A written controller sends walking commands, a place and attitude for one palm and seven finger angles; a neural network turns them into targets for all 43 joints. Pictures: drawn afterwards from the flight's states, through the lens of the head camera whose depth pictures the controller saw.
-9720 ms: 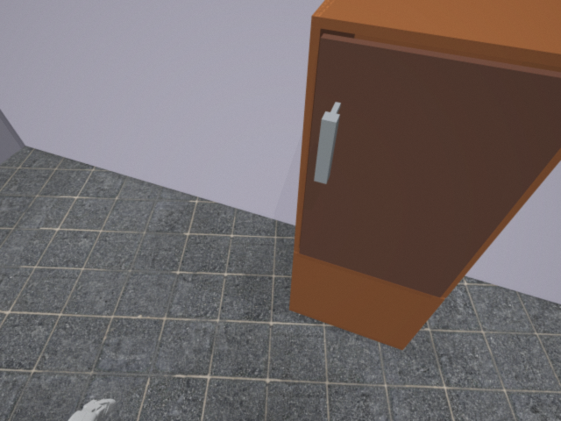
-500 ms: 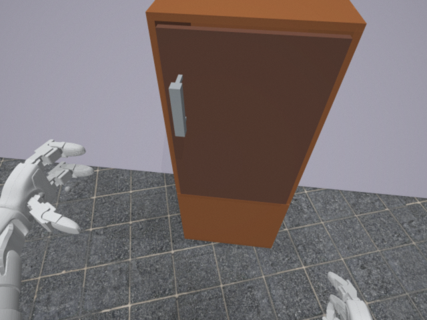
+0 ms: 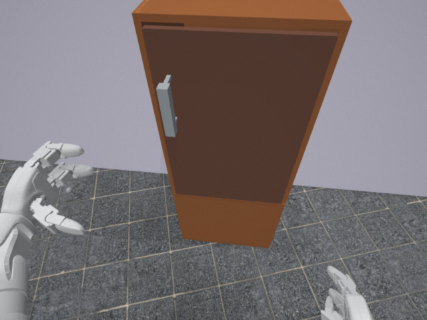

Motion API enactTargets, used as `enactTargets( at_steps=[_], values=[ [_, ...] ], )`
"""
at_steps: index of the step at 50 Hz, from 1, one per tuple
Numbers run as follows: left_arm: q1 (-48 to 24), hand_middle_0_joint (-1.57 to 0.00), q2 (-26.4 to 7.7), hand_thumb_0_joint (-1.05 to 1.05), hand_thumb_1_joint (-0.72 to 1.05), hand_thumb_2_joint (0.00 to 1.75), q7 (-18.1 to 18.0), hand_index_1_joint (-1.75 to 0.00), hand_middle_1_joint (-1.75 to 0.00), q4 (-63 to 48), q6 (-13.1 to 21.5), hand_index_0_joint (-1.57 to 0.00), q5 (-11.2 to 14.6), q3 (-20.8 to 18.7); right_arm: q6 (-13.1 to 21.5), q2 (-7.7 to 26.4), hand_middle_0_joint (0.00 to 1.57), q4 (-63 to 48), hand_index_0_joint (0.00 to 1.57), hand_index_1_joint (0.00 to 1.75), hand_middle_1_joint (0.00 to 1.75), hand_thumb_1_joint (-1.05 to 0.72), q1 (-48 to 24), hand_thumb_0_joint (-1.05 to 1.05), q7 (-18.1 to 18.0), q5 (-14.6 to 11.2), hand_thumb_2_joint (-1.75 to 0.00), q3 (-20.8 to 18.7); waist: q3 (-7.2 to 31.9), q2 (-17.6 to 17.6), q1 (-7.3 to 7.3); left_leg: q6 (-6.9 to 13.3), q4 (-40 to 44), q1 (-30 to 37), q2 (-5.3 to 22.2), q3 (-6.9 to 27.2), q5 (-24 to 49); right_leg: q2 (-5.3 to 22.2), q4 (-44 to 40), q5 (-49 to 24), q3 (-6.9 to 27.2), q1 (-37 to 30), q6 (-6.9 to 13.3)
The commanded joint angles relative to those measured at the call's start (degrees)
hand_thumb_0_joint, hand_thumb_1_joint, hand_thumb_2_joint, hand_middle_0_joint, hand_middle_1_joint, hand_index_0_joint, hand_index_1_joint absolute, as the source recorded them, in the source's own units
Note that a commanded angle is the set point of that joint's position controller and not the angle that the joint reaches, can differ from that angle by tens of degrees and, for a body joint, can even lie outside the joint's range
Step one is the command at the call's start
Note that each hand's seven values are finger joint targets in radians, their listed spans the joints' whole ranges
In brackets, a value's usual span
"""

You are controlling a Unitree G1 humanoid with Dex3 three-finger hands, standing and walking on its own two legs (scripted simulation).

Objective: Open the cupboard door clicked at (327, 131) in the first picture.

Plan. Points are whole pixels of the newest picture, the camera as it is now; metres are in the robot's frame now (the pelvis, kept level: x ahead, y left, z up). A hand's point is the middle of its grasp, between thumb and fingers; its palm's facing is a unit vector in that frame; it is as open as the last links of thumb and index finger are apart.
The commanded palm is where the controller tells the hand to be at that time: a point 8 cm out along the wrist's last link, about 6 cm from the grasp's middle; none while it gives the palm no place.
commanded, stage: move the hooked fingers beside the handle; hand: left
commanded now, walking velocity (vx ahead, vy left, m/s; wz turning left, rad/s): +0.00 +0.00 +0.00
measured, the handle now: (169, 106) +0.56 +0.15 +0.10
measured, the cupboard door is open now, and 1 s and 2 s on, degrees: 0 0 0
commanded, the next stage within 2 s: none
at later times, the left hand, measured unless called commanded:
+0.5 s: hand (90, 161) +0.36 +0.26 +0.11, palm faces -0.03 -1.00 -0.01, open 13.9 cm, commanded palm +0.34 +0.31 +0.12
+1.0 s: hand (124, 133) +0.45 +0.23 +0.11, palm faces -0.06 -1.00 +0.00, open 13.9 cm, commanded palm +0.43 +0.28 +0.11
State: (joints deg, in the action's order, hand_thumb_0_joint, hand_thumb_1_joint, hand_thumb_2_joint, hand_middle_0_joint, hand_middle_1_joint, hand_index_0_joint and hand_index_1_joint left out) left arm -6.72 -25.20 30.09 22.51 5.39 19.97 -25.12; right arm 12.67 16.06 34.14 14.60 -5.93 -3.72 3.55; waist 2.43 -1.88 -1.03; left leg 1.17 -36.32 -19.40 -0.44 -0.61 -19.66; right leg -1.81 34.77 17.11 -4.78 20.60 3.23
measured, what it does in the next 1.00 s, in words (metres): stands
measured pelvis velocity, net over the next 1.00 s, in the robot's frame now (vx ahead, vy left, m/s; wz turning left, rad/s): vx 0.01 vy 0.03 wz -0.02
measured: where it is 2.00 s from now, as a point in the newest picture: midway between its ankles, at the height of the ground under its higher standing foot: outside the picture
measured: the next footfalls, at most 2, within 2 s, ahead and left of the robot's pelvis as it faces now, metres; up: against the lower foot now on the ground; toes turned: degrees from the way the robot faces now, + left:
none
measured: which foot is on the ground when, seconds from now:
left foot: down 0.00-1.00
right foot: down 0.00-1.00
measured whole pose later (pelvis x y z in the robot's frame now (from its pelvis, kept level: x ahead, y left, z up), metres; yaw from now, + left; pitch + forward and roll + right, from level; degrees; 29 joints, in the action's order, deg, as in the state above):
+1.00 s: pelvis +0.01 +0.03 -0.01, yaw -1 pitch +10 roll -1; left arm -40.0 -26.3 20.7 55.0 11.8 10.5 -19.7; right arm 5.4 16.0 36.6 20.6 -3.0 -2.5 3.1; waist 3.9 -0.7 4.7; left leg 3.1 -39.1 -28.2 -1.6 -2.5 -20.7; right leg -0.6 37.6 17.5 -2.9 29.8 1.3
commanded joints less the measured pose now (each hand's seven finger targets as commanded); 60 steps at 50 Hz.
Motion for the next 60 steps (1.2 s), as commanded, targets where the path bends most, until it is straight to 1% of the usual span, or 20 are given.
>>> enactTargets(
  at_steps=[1, 4, 6, 11, 15, 19, 23, 27, 30, 32, 36, 38, 41, 45, 49, 51, 54, 55, 58, 60],
  values=[
    [-22.22, -0.30, -17.05, 0.00, -0.50, 0.30, -0.45, -1.20, -1.20, -9.04, 3.46, -0.30, 1.05, -4.17, 2.59, 7.39, 0.20, -7.72, 0.20, 0.30, 0.30, -0.90, -3.65, 0.00, -1.29, -0.37, -0.90, -3.00, 9.18, -1.23, 1.71, 1.11, 3.22, -0.03, -0.30, 1.32, 10.69, 2.52, -5.68, -11.00, 7.20, -5.87, -2.63],
    [-26.39, -0.30, -17.47, 0.00, -0.50, 0.30, -0.42, -1.20, -1.20, -7.37, 3.96, -0.30, 0.59, -3.16, 2.39, 7.61, 0.20, -7.35, 0.20, 0.30, 0.30, -0.90, -3.30, 0.00, -1.52, -0.40, -0.90, -2.94, 10.27, -1.17, 1.95, 1.09, 2.77, 0.17, -0.19, 1.64, 10.96, 2.58, -5.36, -10.81, 7.61, -6.05, -2.49],
    [-27.38, -0.30, -17.42, 0.00, -0.50, 0.30, -0.44, -1.20, -1.20, -7.56, 4.55, -0.30, 0.25, -2.76, 2.50, 7.39, 0.20, -7.52, 0.20, 0.30, 0.30, -0.90, -3.01, 0.00, -1.55, -0.39, -0.90, -3.08, 13.77, -2.66, 1.84, 1.16, 2.67, 1.25, -0.39, 1.50, 11.81, 2.67, -4.84, -12.15, 7.39, -7.21, -2.46],
    [-28.60, -0.30, -18.84, 0.00, -0.50, 0.30, -0.80, -1.20, -1.20, -0.20, 4.79, -0.30, -0.12, -3.99, 1.69, 7.97, 0.20, -6.91, 0.20, 0.30, 0.30, -0.90, -1.73, 0.00, -1.21, -0.34, -0.90, -3.12, 12.95, 0.62, 1.61, 1.01, 2.74, -1.23, -0.21, 1.61, 11.63, 2.48, -4.04, -12.65, 6.77, -6.72, -2.23],
    [-30.80, -0.30, -19.54, 0.00, -0.50, 0.30, -0.97, -1.20, -1.20, 1.24, 4.74, -0.30, -0.82, -3.90, 1.07, 8.12, 0.20, -7.69, 0.20, 0.30, 0.30, -0.90, -1.24, 0.00, -0.60, -0.28, -0.90, -3.14, 14.87, -1.65, 0.88, 0.90, 2.83, -1.35, -0.39, 1.53, 12.70, 2.44, -2.94, -13.88, 6.27, -7.17, -1.78],
    [-32.64, -0.30, -20.24, 0.00, -0.50, 0.30, -1.57, -1.20, -1.20, 3.58, 5.43, -0.30, -1.16, -4.37, 0.26, 8.52, 0.20, -7.74, 0.20, 0.30, 0.30, -0.90, 0.17, 0.00, -0.24, -0.14, -0.90, -3.36, 14.30, 0.43, 1.14, 0.92, 2.50, -2.45, -0.15, 1.51, 12.95, 2.01, -2.51, -14.19, 6.06, -6.47, -1.66],
    [-37.62, -0.30, -17.10, 0.00, -0.50, 0.30, -2.24, -1.20, -1.20, 1.43, 7.22, -0.30, -2.12, -0.77, 0.02, 8.22, 0.20, -7.52, 0.20, 0.30, 0.30, -0.90, 1.36, 0.00, -0.07, -0.14, -0.90, -3.57, 16.59, -4.61, 2.30, 0.69, 3.08, 1.18, -0.02, 2.07, 14.07, 1.51, -2.01, -13.90, 4.68, -3.83, -1.26],
    [-39.41, -0.30, -15.63, 0.00, -0.50, 0.30, -3.31, -1.20, -1.20, 1.92, 7.54, -0.30, -2.23, 0.37, -0.36, 8.56, 0.20, -6.86, 0.20, 0.30, 0.30, -0.90, 2.65, 0.00, 0.06, 0.01, -0.90, -3.90, 17.50, -3.09, 2.62, 0.57, 3.17, 2.83, 0.29, 2.80, 15.14, 1.09, -1.92, -13.83, 4.01, -2.26, -1.18],
    [-40.44, -0.30, -15.75, 0.00, -0.50, 0.30, -4.03, -1.20, -1.20, 7.81, 6.21, -0.30, -2.89, 0.60, -1.32, 9.02, 0.20, -5.85, 0.20, 0.30, 0.30, -0.90, 3.50, 0.00, 0.12, -0.12, -0.90, -3.77, 13.41, 0.78, 3.61, 0.58, 3.57, 0.09, 0.52, 3.01, 13.42, 1.08, -2.11, -12.62, 3.52, -0.47, -1.27],
    [-46.12, -0.30, -14.37, 0.00, -0.50, 0.30, -5.07, -1.20, -1.20, 8.83, 6.11, -0.30, -4.10, 2.97, -1.73, 9.00, 0.20, -5.36, 0.20, 0.30, 0.30, -0.90, 3.76, 0.00, 0.20, -0.07, -0.90, -3.67, 12.55, -2.46, 4.44, 0.31, 3.95, 0.41, 0.51, 3.49, 10.94, 1.29, -2.24, -9.38, 3.28, 2.32, -1.19],
    [-50.92, -0.30, -15.69, 0.00, -0.50, 0.30, -7.49, -1.20, -1.20, 8.91, 7.85, -0.30, -5.81, 2.60, -2.33, 9.04, 0.20, -4.95, 0.20, 0.30, 0.30, -0.90, 5.36, 0.00, 0.62, 0.52, -0.90, -3.82, 17.83, -4.85, 4.35, -0.54, 3.12, 4.72, 0.93, 4.71, 15.41, 1.07, -1.09, -10.91, 2.97, 2.87, -0.81],
    [-52.43, -0.30, -14.68, 0.00, -0.50, 0.30, -8.37, -1.20, -1.20, 8.80, 9.30, -0.30, -5.95, 3.00, -2.48, 8.97, 0.20, -4.58, 0.20, 0.30, 0.30, -0.90, 6.32, 0.00, 0.92, 0.86, -0.90, -4.05, 20.92, -3.64, 4.44, -0.99, 2.54, 6.78, 1.26, 5.11, 18.64, 0.91, -0.50, -12.37, 2.79, 2.73, -1.01],
    [-54.13, -0.30, -13.73, 0.00, -0.50, 0.30, -8.88, -1.20, -1.20, 12.97, 10.19, -0.30, -6.19, 3.87, -3.31, 9.13, 0.20, -3.63, 0.20, 0.30, 0.30, -0.90, 7.19, 0.00, 1.24, 0.88, -0.90, -3.97, 20.14, -2.68, 5.04, -1.16, 2.02, 6.12, 1.50, 4.98, 20.51, 0.77, -0.19, -13.55, 2.85, 3.37, -1.16],
    [-55.34, -0.30, -15.30, 0.00, -0.50, 0.30, -9.69, -1.20, -1.20, 20.88, 9.61, -0.30, -7.56, 2.73, -4.85, 9.51, 0.20, -2.87, 0.20, 0.30, 0.30, -0.90, 8.60, 0.00, 1.74, 1.01, -0.90, -4.02, 17.24, -0.89, 5.28, -0.83, 1.89, 2.13, 1.31, 4.45, 20.03, 0.86, 0.08, -14.15, 2.89, 3.53, -1.20],
    [-55.95, -0.30, -18.08, 0.00, -0.50, 0.30, -9.92, -1.20, -1.20, 21.73, 10.94, -0.30, -8.56, 0.89, -6.25, 9.75, 0.20, -3.22, 0.20, 0.30, 0.30, -0.90, 9.96, 0.00, 2.18, 1.31, -0.90, -4.33, 20.63, -1.58, 4.51, -0.71, 0.64, 2.21, 1.31, 3.97, 24.11, 0.80, 0.99, -17.41, 3.42, 1.63, -1.05],
    [-59.30, -0.30, -15.72, 0.00, -0.50, 0.30, -9.79, -1.20, -1.20, 21.16, 12.12, -0.30, -8.57, 3.08, -6.72, 9.32, 0.20, -3.03, 0.20, 0.30, 0.30, -0.90, 10.42, 0.00, 2.42, 1.29, -0.90, -4.42, 21.24, -2.44, 5.75, -0.72, 0.20, 3.48, 1.51, 3.86, 24.67, 0.56, 0.94, -17.56, 3.49, 3.09, -1.36],
    [-62.31, -0.30, -17.69, 0.00, -0.50, 0.30, -9.73, -1.20, -1.20, 21.47, 13.86, -0.30, -8.22, 1.65, -7.58, 9.78, 0.20, -2.34, 0.20, 0.30, 0.30, -0.90, 11.66, 0.00, 2.38, 1.51, -0.90, -4.72, 23.21, -0.37, 6.30, -0.27, -0.53, 3.10, 1.60, 3.72, 25.37, 0.23, 1.26, -19.09, 3.71, 1.84, -1.47],
    [-63.22, -0.30, -17.04, 0.00, -0.50, 0.30, -9.46, -1.20, -1.20, 21.64, 14.14, -0.30, -8.21, 2.22, -7.70, 9.59, 0.20, -2.20, 0.20, 0.30, 0.30, -0.90, 11.62, 0.00, 2.37, 1.36, -0.90, -4.86, 23.59, -2.60, 6.55, -0.29, -0.58, 3.69, 1.53, 3.49, 25.28, 0.24, 1.09, -19.06, 3.98, 2.34, -1.54],
    [-64.46, -0.30, -16.58, 0.00, -0.50, 0.30, -9.44, -1.20, -1.20, 25.60, 14.19, -0.30, -8.68, 2.49, -8.29, 9.66, 0.20, -0.98, 0.20, 0.30, 0.30, -0.90, 12.65, 0.00, 2.38, 1.51, -0.90, -4.90, 22.84, -2.92, 7.18, -0.06, -0.88, 2.79, 1.39, 3.39, 23.87, 0.22, 1.06, -18.56, 3.93, 3.54, -1.61],
    [-65.10, -0.30, -18.58, 0.00, -0.50, 0.30, -9.50, -1.20, -1.20, 30.03, 13.43, -0.30, -9.28, 1.56, -9.08, 9.97, 0.20, -0.49, 0.20, 0.30, 0.30, -0.90, 13.30, 0.00, 2.31, 1.59, -0.90, -4.62, 20.61, -0.92, 7.84, 0.56, -1.03, -0.94, 1.11, 2.92, 20.75, 0.27, 1.04, -18.36, 4.13, 3.29, -1.71]
  ],
)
